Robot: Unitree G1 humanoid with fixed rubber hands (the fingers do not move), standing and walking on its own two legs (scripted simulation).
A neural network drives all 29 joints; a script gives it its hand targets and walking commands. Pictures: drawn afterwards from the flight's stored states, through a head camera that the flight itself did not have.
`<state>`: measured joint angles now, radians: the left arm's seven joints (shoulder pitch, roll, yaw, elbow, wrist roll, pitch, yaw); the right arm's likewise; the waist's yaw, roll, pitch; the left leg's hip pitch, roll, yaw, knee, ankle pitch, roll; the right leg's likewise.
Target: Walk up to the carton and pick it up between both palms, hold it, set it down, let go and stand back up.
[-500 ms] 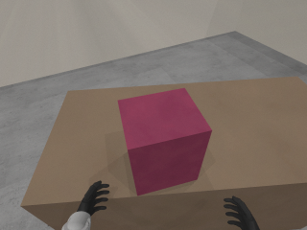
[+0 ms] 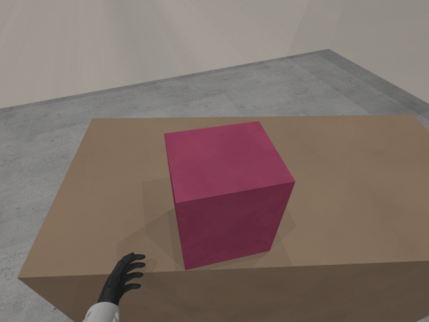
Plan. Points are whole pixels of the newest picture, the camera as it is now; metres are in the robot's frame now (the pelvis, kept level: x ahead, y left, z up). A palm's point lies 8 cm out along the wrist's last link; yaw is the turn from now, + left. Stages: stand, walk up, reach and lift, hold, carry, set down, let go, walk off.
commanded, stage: stand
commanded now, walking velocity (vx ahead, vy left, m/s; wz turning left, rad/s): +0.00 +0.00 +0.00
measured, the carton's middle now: (221, 197) +0.39 +0.00 +0.01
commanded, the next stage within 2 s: none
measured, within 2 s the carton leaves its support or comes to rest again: neither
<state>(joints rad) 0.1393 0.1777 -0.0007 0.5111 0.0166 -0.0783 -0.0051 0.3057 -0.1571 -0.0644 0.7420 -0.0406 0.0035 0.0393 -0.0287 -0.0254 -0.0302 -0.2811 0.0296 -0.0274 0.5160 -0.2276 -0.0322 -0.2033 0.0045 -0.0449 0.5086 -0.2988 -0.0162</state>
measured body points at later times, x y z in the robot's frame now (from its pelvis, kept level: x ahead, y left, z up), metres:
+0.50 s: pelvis +0.00 +0.00 +0.00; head +0.02 +0.02 +0.45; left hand +0.09 +0.23 -0.14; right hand +0.08 -0.23 -0.12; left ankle +0.03 +0.14 -0.74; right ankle -0.02 -0.11 -0.74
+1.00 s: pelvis +0.01 +0.00 +0.00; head +0.02 +0.01 +0.45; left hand +0.05 +0.24 -0.15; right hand +0.06 -0.23 -0.14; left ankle +0.03 +0.14 -0.74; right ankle -0.02 -0.11 -0.74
